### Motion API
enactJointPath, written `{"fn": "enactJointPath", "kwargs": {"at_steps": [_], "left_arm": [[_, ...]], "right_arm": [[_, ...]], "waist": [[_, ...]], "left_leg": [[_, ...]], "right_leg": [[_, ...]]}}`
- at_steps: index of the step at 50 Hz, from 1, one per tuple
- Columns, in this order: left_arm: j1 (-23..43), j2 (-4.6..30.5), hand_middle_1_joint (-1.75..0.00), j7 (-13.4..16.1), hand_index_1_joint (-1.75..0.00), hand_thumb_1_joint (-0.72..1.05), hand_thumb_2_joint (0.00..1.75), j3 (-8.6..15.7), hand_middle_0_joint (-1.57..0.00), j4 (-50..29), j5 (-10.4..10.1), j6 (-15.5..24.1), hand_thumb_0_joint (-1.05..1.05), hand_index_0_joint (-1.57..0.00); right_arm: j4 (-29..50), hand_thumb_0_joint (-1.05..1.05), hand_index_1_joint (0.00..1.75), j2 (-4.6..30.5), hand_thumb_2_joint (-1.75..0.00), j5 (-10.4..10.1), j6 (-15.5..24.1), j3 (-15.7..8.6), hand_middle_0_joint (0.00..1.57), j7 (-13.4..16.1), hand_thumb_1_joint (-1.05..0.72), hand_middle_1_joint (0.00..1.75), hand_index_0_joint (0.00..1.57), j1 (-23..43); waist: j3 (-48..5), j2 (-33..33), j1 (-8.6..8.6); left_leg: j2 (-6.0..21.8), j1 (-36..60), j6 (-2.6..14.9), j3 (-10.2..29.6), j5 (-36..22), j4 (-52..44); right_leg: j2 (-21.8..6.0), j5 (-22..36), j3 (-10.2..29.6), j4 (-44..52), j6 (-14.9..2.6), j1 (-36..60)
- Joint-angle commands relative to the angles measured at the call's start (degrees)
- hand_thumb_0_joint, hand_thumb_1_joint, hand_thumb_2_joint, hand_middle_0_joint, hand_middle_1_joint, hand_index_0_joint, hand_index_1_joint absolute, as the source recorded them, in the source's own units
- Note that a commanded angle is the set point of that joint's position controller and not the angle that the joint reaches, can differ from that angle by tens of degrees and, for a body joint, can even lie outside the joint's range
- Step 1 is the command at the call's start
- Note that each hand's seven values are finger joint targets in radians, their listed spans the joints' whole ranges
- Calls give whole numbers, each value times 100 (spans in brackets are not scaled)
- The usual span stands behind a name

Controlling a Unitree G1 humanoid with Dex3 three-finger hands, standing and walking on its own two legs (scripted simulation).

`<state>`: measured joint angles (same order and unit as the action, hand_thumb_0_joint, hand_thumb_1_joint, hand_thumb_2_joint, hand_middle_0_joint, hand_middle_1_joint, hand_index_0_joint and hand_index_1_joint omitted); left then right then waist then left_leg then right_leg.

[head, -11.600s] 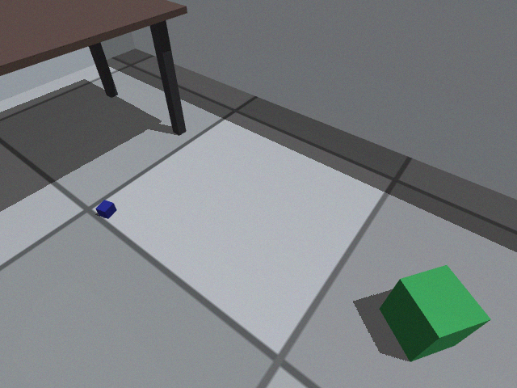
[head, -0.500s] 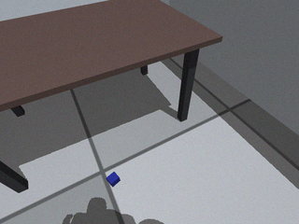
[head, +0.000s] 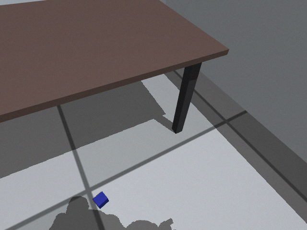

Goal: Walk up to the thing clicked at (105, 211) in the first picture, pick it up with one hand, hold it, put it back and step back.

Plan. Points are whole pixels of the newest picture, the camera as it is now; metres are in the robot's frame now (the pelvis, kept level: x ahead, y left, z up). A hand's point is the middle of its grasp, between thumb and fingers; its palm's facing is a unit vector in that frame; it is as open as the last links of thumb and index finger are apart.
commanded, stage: walk up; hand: left
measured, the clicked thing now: (101, 200) +0.41 +0.29 -0.73
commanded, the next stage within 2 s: stand in 1.34 s
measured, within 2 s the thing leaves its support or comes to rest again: neither
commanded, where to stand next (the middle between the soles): +0.04 +0.00 m, yaw +1 degrees
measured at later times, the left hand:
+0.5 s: hand out of the picture +0.16 +0.24 -0.13, palm faces -0.02 -0.94 -0.35, open 7.4 cm
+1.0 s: hand out of the picture +0.11 +0.24 -0.13, palm faces +0.00 -0.94 -0.33, open 7.4 cm
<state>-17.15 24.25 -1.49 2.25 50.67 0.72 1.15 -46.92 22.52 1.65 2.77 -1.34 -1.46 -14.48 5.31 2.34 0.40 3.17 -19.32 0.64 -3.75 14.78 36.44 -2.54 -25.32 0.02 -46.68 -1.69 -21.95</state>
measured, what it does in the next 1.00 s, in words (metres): steps on the spot: right foot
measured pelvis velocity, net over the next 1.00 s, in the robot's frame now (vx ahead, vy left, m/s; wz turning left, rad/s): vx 0.04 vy -0.01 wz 0.01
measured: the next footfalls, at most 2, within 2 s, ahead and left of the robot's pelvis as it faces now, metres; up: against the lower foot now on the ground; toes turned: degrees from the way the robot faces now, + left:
right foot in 0.04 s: +0.09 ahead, -0.15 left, +0.00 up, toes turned -2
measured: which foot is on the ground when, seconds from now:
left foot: down 0.00-1.00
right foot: up 0.00-0.02, down 0.04-1.00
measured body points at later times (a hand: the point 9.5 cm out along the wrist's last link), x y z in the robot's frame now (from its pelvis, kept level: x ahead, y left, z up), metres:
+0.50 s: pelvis +0.04 -0.01 +0.01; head +0.05 -0.02 +0.46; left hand +0.16 +0.28 -0.10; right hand +0.12 -0.31 -0.12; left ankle +0.05 +0.12 -0.72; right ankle +0.05 -0.15 -0.72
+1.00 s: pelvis +0.04 -0.01 +0.02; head +0.05 -0.01 +0.47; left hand +0.11 +0.29 -0.11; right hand +0.12 -0.31 -0.11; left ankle +0.05 +0.12 -0.72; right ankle +0.05 -0.15 -0.72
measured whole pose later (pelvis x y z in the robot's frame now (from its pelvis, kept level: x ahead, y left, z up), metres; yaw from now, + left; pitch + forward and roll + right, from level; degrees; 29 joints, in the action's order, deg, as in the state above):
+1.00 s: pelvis +0.04 -0.01 +0.02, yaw +1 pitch -2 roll +0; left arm -4.8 20.3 -1.0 0.7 68.0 0.6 0.4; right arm -66.9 20.3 0.4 0.2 0.5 -1.0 -4.7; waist 2.8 0.0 -0.2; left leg 2.1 -7.2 -1.4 -1.0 9.4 19.0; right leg -2.1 -9.8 -1.6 -18.8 1.5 -6.5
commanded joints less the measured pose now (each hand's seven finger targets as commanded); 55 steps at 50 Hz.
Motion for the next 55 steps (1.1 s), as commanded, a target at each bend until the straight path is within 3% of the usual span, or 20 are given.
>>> {"fn": "enactJointPath", "kwargs": {"at_steps": [1, 2, 3, 4, 5, 6, 8, 9, 10, 11, 13, 15, 19, 26, 38, 44, 55], "left_arm": [[-653, 833, -30, 178, -30, 90, 90, 335, -20, 28, 21, 160, 0, -20], [-463, 1034, -30, 197, -30, 90, 90, 370, -20, -11, 61, 195, 0, -20], [-145, 1327, -30, 214, -30, 90, 90, 403, -20, -110, 109, 244, 0, -20], [288, 1598, -30, 197, -30, 90, 90, 389, -20, -184, 25, 227, 0, -20], [662, 1543, -30, 178, -30, 90, 90, 329, -20, -259, 28, 218, 0, -20], [833, 1402, -30, 183, -30, 90, 90, 269, -20, -233, -4, 199, 0, -20], [916, 1176, -30, 193, -30, 90, 90, 172, -20, -95, -23, 169, 0, -20], [814, 1068, -30, 184, -30, 90, 90, 137, -20, -33, -40, 155, 0, -20], [764, 1036, -30, 166, -30, 90, 90, 127, -20, 41, -65, 137, 0, -20], [710, 1040, -30, 169, -30, 90, 90, 130, -20, 150, -56, 146, 0, -20], [938, 1076, -30, 184, -30, 90, 90, 129, -20, 271, -65, 166, 0, -20], [1024, 1059, -30, 195, -30, 90, 90, 107, -20, 367, -112, 163, 0, -20], [1260, 955, -30, 204, -30, 90, 90, 73, -20, 576, -128, 116, 0, -20], [1655, 855, -30, 184, -30, 90, 90, 42, -20, 899, -123, 49, 0, -20], [1787, 843, -30, 151, -30, 90, 90, 50, -20, 1242, -67, 55, 0, -20], [1713, 812, -30, 142, -30, 90, 90, 43, -20, 1334, -33, 50, 0, -20], [1528, 786, -30, 148, -30, 90, 90, 64, -20, 1359, -28, 41, 0, -20]], "right_arm": [[352, 0, 30, 1298, -90, -148, -5, -335, 20, 124, -90, 30, 20, 390], [353, 0, 30, 1059, -90, -188, -32, -244, 20, 124, -90, 30, 20, 364], [322, 0, 30, 806, -90, -240, -66, -176, 20, 122, -90, 30, 20, 224], [170, 0, 30, 908, -90, -235, -134, -231, 20, 174, -90, 30, 20, 216], [-13, 0, 30, 1085, -90, -214, -151, -301, 20, 182, -90, 30, 20, 172], [-154, 0, 30, 1052, -90, -235, -144, -277, 20, 163, -90, 30, 20, 78], [-396, 0, 30, 1097, -90, -249, -87, -274, 20, 160, -90, 30, 20, 64], [-412, 0, 30, 1210, -90, -203, -55, -284, 20, 161, -90, 30, 20, 192], [-427, 0, 30, 1306, -90, -196, -28, -269, 20, 140, -90, 30, 20, 402], [-503, 0, 30, 1288, -90, -223, -31, -226, 20, 117, -90, 30, 20, 543], [-706, 0, 30, 1135, -90, -228, -45, -158, 20, 123, -90, 30, 20, 555], [-868, 0, 30, 1141, -90, -229, -37, -126, 20, 133, -90, 30, 20, 597], [-1087, 0, 30, 1111, -90, -224, -40, -102, 20, 143, -90, 30, 20, 795], [-1422, 0, 30, 1068, -90, -186, -56, -79, 20, 160, -90, 30, 20, 1100], [-1616, 0, 30, 1013, -90, -172, -94, -51, 20, 149, -90, 30, 20, 1302], [-1646, 0, 30, 1033, -90, -154, -119, -69, 20, 143, -90, 30, 20, 1362], [-1692, 0, 30, 1022, -90, -152, -113, -86, 20, 161, -90, 30, 20, 1268]], "waist": [[-745, -1042, -331], [-688, -575, -315], [-548, 252, -104], [-364, 536, -12], [-224, 408, 100], [-202, 316, 167], [-381, 397, 179], [-545, 297, 79], [-600, 186, -54], [-633, 141, -126], [-696, 175, -27], [-784, -55, -43], [-862, -88, -78], [-790, -327, -78], [-755, -305, -53], [-603, -293, -34], [-703, -276, -49]], "left_leg": [[926, -305, 750, 855, -936, -358], [702, -590, 458, 693, -502, -97], [250, -796, 141, 429, 82, 477], [-158, -213, 61, 272, 1468, 878], [-83, 365, 79, 419, 1469, 976], [-99, 453, 105, 408, 1190, 524], [146, 755, 161, 587, -237, -403], [388, 817, 244, 999, -483, -656], [489, 554, 322, 1167, -346, -739], [472, 365, 330, 1088, -354, -685], [235, 639, 169, 743, -780, -680], [272, 824, 151, 720, -1136, -814], [383, 1002, 166, 754, -1576, -1092], [473, 1080, 94, 762, -1480, -1671], [448, 1346, 24, 685, -1151, -1952], [439, 1294, 38, 730, -671, -2075], [454, 1301, 42, 785, -882, -2109]], "right_leg": [[209, 1182, -259, 1517, -38, 1265], [-11, 1375, 110, 1835, -142, 1432], [-892, 1416, 1535, 2323, -448, 1142], [-1668, 895, 2287, 2686, -1052, 55], [-1640, 819, 2192, 2558, -1188, -499], [-1317, 918, 1651, 2384, -959, -444], [-800, 1523, 893, 1958, -396, -151], [-569, 1571, 673, 1797, -252, -60], [-356, 1230, 507, 1800, -160, 277], [-375, 1174, 523, 1934, -151, 652], [-594, 1733, 677, 2012, -230, 775], [-604, 2247, 576, 1962, -202, 917], [-509, 2413, 381, 2129, -90, 1205], [-485, 2248, 301, 2520, -11, 1511], [-508, 2048, 313, 3065, 72, 1551], [-491, 1678, 318, 3223, 102, 1404], [-472, 1790, 261, 3171, 113, 1528]]}}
